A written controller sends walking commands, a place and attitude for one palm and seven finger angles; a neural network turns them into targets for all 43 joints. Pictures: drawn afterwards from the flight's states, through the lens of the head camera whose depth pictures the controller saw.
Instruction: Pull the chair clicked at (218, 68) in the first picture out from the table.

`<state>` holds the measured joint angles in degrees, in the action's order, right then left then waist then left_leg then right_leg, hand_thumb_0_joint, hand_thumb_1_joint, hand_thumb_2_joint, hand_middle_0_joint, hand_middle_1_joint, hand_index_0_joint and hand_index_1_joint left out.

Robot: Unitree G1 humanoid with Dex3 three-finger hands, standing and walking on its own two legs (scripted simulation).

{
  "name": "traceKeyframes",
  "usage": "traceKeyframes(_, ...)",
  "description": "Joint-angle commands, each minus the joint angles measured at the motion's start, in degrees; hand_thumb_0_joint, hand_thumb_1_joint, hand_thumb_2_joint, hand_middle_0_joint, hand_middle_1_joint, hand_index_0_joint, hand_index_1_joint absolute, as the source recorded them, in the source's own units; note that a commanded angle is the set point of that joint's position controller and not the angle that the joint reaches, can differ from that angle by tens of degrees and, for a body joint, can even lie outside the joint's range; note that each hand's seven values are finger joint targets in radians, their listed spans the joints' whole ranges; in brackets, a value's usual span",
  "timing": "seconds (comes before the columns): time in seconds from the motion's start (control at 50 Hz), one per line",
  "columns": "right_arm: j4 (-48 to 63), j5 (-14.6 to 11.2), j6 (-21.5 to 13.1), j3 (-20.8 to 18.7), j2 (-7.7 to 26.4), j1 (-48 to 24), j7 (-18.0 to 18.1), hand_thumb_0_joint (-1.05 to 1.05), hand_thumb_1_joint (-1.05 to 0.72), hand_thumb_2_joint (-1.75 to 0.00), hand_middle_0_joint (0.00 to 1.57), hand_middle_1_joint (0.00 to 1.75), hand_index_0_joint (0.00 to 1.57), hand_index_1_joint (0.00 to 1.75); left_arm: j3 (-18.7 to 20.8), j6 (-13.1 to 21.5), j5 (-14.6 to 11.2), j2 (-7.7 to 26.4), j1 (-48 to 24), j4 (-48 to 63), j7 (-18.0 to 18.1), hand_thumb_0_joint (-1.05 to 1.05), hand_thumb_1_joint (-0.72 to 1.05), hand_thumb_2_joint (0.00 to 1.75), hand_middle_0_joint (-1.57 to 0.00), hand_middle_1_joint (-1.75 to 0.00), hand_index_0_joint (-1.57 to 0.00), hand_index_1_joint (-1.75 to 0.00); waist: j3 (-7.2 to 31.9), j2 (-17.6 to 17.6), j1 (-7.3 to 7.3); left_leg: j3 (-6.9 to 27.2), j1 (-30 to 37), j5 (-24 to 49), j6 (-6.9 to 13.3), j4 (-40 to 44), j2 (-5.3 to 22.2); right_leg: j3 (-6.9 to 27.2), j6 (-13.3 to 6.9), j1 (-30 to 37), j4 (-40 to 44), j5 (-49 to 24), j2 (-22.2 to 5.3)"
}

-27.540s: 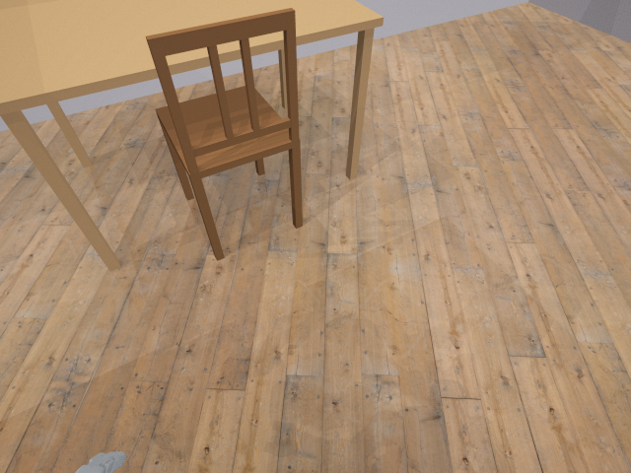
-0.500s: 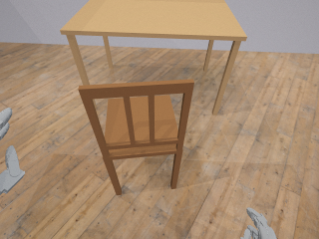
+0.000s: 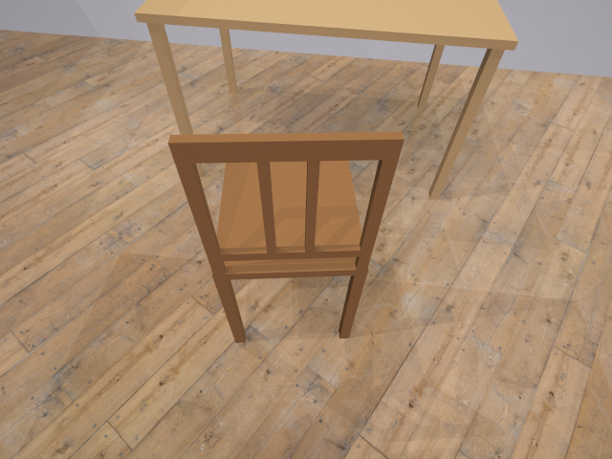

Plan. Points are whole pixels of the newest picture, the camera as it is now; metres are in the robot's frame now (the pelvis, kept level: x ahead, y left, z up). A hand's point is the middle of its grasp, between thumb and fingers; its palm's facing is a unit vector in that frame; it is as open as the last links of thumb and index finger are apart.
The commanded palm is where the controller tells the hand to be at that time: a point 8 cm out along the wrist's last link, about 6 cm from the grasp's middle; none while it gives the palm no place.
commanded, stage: let the arm hang, fingers relaxed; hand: left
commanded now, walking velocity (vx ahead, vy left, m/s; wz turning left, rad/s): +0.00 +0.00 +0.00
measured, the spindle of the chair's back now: (267, 210) +0.57 +0.12 -0.10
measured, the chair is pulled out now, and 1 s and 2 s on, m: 0.59 0.59 0.59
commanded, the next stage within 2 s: look to check the result in 0.60 s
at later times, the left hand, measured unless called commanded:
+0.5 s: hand out of the picture +0.03 +0.16 -0.17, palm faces -0.02 -0.98 -0.21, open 7.3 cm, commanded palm none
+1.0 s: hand out of the picture +0.01 +0.14 -0.17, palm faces -0.02 -0.98 -0.17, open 7.4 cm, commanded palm none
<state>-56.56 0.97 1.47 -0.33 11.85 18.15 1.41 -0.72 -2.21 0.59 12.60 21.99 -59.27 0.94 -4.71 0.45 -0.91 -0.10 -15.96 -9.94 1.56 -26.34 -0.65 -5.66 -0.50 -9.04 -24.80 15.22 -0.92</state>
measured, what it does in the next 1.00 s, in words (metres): stands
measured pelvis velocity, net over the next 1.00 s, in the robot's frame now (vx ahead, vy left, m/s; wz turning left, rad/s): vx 0.02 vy -0.02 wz -0.03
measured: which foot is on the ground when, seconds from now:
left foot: down 0.00-1.00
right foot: down 0.00-1.00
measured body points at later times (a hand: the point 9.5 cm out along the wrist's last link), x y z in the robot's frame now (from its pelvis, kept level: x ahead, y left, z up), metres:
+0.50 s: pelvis +0.01 -0.01 +0.00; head +0.03 -0.02 +0.45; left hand +0.03 +0.21 -0.15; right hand -0.02 -0.21 -0.17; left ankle +0.05 +0.10 -0.74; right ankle -0.02 -0.11 -0.74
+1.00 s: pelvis +0.02 -0.02 +0.00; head +0.04 -0.03 +0.45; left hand +0.01 +0.19 -0.16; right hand +0.00 -0.23 -0.16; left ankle +0.05 +0.10 -0.74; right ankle -0.02 -0.11 -0.74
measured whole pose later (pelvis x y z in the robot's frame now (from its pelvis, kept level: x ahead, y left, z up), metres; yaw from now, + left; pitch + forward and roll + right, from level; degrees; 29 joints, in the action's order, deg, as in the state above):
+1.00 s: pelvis +0.02 -0.02 +0.00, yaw -2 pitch -1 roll +0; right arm -61.8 0.6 0.0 0.6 8.0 17.4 2.4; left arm -1.8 -0.3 0.1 7.1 17.6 -61.2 1.8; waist -4.2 1.2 0.1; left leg -1.2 -12.7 -11.2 0.1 -25.0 0.7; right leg -4.3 -1.8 -6.7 -24.2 16.5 0.3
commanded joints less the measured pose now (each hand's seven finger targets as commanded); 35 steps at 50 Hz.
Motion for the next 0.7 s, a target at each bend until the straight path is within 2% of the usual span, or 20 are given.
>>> traceKeyframes(0.0,1.15,-0.21,-1.76,-0.5,4.37,3.48,0.23,0.0,-0.9,-0.9,0.2,0.3,0.2,0.3,-0.09,1.98,-0.3,4.28,0.75,1.6,0.53,0.0,0.9,0.9,-0.2,-0.3,-0.2,-0.3,2.3,0.98,1.45,7.54,4.06,-2.33,2.25,5.87,5.63,6.54,-2.97,-3.29,5.79,-0.78,-5.06)
traceKeyframes(0.1,-1.07,-0.39,-1.9,-0.07,3.75,4.86,0.39,0.0,-0.9,-0.9,0.2,0.3,0.2,0.3,-0.54,2.06,-0.48,3.71,1.69,-0.41,0.87,0.0,0.9,0.9,-0.2,-0.3,-0.2,-0.3,1.33,-1.38,1.29,6.8,4.5,0.26,2.37,5.44,5.62,6.87,-2.98,-3.57,5.74,-1.87,-5.32)
traceKeyframes(0.22,-2.94,-0.35,-2.2,0.31,2.13,5.71,0.53,0.0,-0.9,-0.9,0.2,0.3,0.2,0.3,-0.44,2.25,-0.57,2.58,1.66,-0.94,1.24,0.0,0.9,0.9,-0.2,-0.3,-0.2,-0.3,0.67,-1.46,1.12,5.97,4.76,3.71,2.38,5.08,5.48,7.22,-2.91,-3.17,5.41,-4.0,-5.49)
traceKeyframes(0.26,-3.15,-0.34,-2.01,0.25,1.54,5.52,0.52,0.0,-0.9,-0.9,0.2,0.3,0.2,0.3,-0.44,2.24,-0.54,2.28,1.27,-0.77,1.4,0.0,0.9,0.9,-0.2,-0.3,-0.2,-0.3,-1.73,-0.63,1.17,5.77,3.51,2.58,2.22,5.29,5.31,7.38,-3.13,-4.05,5.71,-3.16,-5.43)
traceKeyframes(0.34,-3.52,-0.29,-2.09,0.19,0.61,5.69,0.59,0.0,-0.9,-0.9,0.2,0.3,0.2,0.3,-0.03,2.39,-0.48,1.73,0.94,-0.17,1.55,0.0,0.9,0.9,-0.2,-0.3,-0.2,-0.3,-1.13,-1.27,0.99,5.44,3.56,3.88,2.11,4.93,5.26,7.17,-3.14,-3.14,5.53,-4.55,-5.32)
traceKeyframes(0.4,-3.79,-0.22,-2.09,0.21,0.2,5.94,0.63,0.0,-0.9,-0.9,0.2,0.3,0.2,0.3,0.08,2.4,-0.56,1.5,0.52,-0.07,1.58,0.0,0.9,0.9,-0.2,-0.3,-0.2,-0.3,-1.0,0.84,1.08,5.37,3.38,3.76,2.0,5.01,5.15,7.59,-3.23,-2.78,5.45,-4.61,-5.36)
traceKeyframes(0.48,-3.4,-0.18,-1.88,0.0,0.27,5.74,0.68,0.0,-0.9,-0.9,0.2,0.3,0.2,0.3,0.16,2.32,-0.54,1.34,0.12,0.45,1.57,0.0,0.9,0.9,-0.2,-0.3,-0.2,-0.3,-1.86,-0.28,1.17,5.28,3.45,2.26,1.92,5.06,5.29,7.58,-3.25,-3.5,5.83,-3.81,-5.12)
traceKeyframes(0.52,-3.42,-0.19,-1.96,-0.04,0.35,6.09,0.71,0.0,-0.9,-0.9,0.2,0.3,0.2,0.3,0.29,2.34,-0.55,1.42,-0.14,0.61,1.51,0.0,0.9,0.9,-0.2,-0.3,-0.2,-0.3,-0.69,0.82,1.33,5.53,3.91,2.01,1.93,5.21,5.32,7.7,-3.27,-3.16,5.74,-3.55,-5.01)
traceKeyframes(0.54,-3.34,-0.21,-1.91,-0.03,0.19,5.8,0.73,0.0,-0.9,-0.9,0.2,0.3,0.2,0.3,0.28,2.31,-0.51,1.4,-0.3,0.58,1.44,0.0,0.9,0.9,-0.2,-0.3,-0.2,-0.3,-1.55,-0.09,1.17,5.47,3.58,1.37,1.97,5.42,5.44,7.33,-3.3,-3.58,6.01,-3.2,-4.89)
traceKeyframes(0.6,-3.42,-0.23,-2.1,-0.09,0.53,5.88,0.72,0.0,-0.9,-0.9,0.2,0.3,0.2,0.3,0.24,2.57,-0.53,1.24,-0.15,0.62,1.44,0.0,0.9,0.9,-0.2,-0.3,-0.2,-0.3,0.68,-1.38,1.37,5.01,5.38,4.13,1.89,4.37,5.44,7.75,-3.22,-2.81,5.76,-5.72,-5.23)
traceKeyframes(0.62,-3.5,-0.22,-2.18,-0.02,0.55,5.99,0.74,0.0,-0.9,-0.9,0.2,0.3,0.2,0.3,0.19,2.61,-0.56,1.15,-0.13,0.68,1.44,0.0,0.9,0.9,-0.2,-0.3,-0.2,-0.3,1.36,-0.81,1.46,4.96,5.87,4.58,1.85,4.28,5.48,7.8,-3.24,-2.62,5.72,-6.03,-5.31)
traceKeyframes(0.68,-3.6,-0.25,-2.13,0.05,0.47,5.42,0.81,0.0,-0.9,-0.9,0.2,0.3,0.2,0.3,0.17,2.55,-0.56,1.13,-0.09,0.63,1.47,0.0,0.9,0.9,-0.2,-0.3,-0.2,-0.3,-0.05,-0.09,1.36,4.97,5.59,4.78,1.84,4.28,5.52,7.94,-3.28,-3.17,5.98,-6.09,-5.23)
